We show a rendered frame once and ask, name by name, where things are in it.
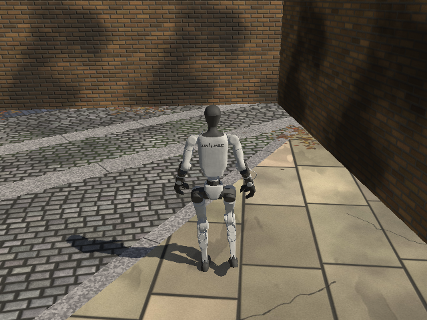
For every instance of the left robot upper arm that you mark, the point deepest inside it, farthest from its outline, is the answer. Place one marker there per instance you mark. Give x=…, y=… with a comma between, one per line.
x=188, y=152

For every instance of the right robot upper arm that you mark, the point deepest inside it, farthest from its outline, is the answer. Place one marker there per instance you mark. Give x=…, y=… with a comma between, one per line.
x=237, y=150

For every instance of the right robot thigh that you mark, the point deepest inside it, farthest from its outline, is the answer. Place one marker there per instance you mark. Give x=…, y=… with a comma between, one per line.
x=229, y=195

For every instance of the robot head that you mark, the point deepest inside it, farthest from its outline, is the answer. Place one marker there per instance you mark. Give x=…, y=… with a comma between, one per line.
x=212, y=116

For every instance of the right robot hand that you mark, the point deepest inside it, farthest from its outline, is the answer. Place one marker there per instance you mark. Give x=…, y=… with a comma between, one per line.
x=246, y=189

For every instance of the left robot hand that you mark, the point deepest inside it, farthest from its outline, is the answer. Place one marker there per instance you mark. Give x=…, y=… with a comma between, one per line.
x=177, y=190

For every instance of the robot left forearm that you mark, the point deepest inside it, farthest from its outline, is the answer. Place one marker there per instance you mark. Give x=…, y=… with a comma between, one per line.
x=180, y=175

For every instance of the robot right forearm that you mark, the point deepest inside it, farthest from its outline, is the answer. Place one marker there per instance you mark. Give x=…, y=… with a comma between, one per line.
x=247, y=176

